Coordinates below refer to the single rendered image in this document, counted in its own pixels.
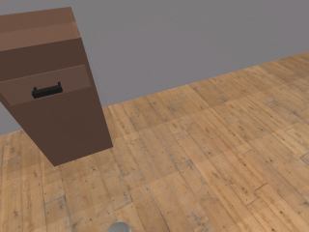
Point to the left robot thigh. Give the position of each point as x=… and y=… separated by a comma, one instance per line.
x=119, y=227

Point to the cabinet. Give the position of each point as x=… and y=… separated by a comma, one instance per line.
x=66, y=126

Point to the handle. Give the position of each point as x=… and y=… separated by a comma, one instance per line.
x=47, y=91

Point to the drawer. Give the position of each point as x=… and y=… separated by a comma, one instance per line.
x=20, y=89

